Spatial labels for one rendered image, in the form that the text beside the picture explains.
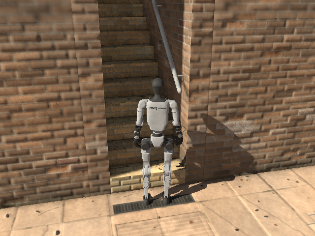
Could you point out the right robot forearm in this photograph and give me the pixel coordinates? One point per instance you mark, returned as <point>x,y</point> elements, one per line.
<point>179,130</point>

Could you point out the robot left hand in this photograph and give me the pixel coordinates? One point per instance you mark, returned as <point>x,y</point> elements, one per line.
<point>137,140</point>

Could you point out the robot left upper arm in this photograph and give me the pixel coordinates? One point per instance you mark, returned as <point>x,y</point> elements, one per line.
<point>140,111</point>

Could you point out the robot right upper arm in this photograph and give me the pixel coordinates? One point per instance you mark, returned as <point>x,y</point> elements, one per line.
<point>175,113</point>

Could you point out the humanoid robot torso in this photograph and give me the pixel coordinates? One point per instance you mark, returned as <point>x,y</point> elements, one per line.
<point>157,119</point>

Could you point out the robot right hand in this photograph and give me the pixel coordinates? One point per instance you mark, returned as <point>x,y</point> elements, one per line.
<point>177,138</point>

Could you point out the robot left foot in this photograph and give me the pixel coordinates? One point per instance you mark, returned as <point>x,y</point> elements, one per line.
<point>146,201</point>

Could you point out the left robot forearm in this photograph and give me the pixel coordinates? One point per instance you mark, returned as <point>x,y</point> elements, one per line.
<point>137,131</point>

